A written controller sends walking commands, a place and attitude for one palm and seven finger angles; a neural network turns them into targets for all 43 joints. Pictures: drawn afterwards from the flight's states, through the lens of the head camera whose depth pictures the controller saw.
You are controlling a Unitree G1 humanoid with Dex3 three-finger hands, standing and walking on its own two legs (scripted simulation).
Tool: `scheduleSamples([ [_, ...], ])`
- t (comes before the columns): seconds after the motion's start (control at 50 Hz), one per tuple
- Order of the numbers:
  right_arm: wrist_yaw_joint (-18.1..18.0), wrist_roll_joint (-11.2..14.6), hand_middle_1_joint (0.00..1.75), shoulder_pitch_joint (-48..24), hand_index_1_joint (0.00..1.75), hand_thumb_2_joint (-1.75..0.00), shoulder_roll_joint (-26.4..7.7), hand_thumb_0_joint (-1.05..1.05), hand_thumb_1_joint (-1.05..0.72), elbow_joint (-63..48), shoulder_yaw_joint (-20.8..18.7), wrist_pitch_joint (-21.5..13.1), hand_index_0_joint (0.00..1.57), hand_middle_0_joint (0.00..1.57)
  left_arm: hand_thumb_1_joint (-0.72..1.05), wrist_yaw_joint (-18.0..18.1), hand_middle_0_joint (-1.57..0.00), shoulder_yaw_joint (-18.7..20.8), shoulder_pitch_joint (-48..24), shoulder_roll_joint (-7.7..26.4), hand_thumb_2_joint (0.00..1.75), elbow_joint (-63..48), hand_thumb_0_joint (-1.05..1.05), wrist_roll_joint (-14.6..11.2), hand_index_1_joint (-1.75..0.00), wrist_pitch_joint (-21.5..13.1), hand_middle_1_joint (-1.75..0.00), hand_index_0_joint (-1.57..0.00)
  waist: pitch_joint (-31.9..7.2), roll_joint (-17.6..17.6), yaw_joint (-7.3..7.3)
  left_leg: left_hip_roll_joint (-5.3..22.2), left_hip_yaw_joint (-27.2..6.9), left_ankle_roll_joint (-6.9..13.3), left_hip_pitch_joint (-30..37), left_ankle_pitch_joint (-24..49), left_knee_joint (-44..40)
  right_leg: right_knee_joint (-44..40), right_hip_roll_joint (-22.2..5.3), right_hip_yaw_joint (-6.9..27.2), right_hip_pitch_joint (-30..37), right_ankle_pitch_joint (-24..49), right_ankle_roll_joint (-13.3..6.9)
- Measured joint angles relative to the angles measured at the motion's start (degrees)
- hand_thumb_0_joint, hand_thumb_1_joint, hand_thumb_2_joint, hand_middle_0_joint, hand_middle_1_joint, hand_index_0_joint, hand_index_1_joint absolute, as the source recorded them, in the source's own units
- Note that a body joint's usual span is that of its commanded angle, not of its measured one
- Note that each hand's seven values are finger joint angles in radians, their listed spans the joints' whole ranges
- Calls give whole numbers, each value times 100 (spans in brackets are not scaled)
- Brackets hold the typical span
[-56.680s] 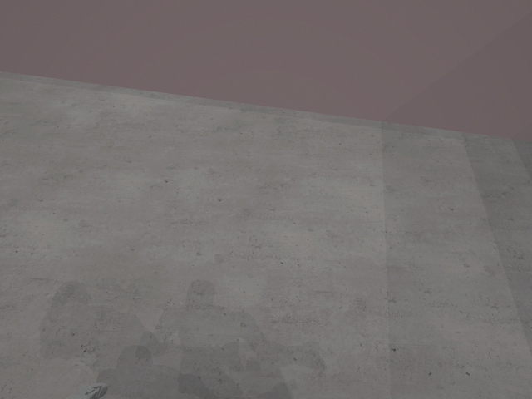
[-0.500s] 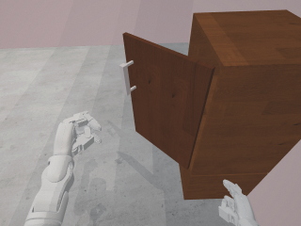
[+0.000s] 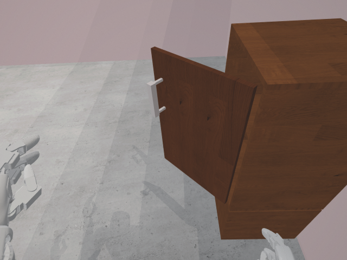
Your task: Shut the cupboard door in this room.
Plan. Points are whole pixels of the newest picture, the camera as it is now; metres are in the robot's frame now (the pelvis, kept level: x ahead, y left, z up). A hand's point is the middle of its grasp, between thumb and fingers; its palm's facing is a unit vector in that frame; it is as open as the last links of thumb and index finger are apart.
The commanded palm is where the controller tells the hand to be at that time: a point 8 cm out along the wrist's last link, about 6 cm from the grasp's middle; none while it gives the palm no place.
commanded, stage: draw the hand back to the body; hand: left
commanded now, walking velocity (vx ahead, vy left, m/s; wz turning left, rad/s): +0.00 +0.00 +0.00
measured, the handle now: (157, 97) +0.66 +0.15 +0.02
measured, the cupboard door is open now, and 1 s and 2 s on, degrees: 46 46 46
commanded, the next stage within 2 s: step back with the hand held close in 0.34 s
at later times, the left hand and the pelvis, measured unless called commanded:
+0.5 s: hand (38, 192) +0.18 +0.26 +0.16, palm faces +0.46 -0.79 -0.40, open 7.4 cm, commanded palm +0.13 +0.29 +0.17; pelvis -0.01 +0.00 +0.00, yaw +0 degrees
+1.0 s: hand (19, 210) +0.15 +0.27 +0.16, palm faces +0.41 -0.77 -0.49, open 7.4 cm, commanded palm +0.09 +0.31 +0.17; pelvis -0.06 +0.01 -0.02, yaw -1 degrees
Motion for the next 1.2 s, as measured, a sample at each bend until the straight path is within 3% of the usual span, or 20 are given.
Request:
scheduleSamples([
  [0.16,-44,2,30,-97,30,-90,-61,2,-90,53,-40,-170,20,20,89,90,-25,-17,-157,-177,90,108,2,51,-35,-72,-35,-25,57,-39,89,-45,-26,21,-41,56,35,73,-50,-26,-44,21,6],
  [0.48,-13,-18,30,-73,30,-90,90,1,-90,39,44,-243,20,20,89,28,-21,-11,-152,-91,90,40,2,38,-30,-126,-30,-21,81,-87,-3,25,24,-27,0,87,8,16,24,20,-13,90,-45],
  [0.66,1,11,30,-158,30,-90,-136,1,-90,-154,-151,173,20,20,89,103,-21,210,182,28,90,-137,2,68,-30,-528,-30,-21,-60,-48,-271,32,-6,26,-846,-46,529,256,15,-25,-716,102,-12],
  [0.82,-119,47,30,-203,30,-90,-143,2,-91,-408,-266,431,20,20,89,127,-22,351,423,369,90,-472,2,61,-30,-509,-30,-21,10,-278,-328,-109,191,123,-1129,-9,704,734,-133,177,-1187,39,91],
  [1.2,-99,-7,30,143,30,-90,13,1,-90,-428,-86,110,20,20,89,285,-22,530,245,218,90,-638,2,358,-30,-923,-30,-21,-15,-507,-354,4,155,178,-1895,-19,1548,1186,-49,119,-1758,232,73],
])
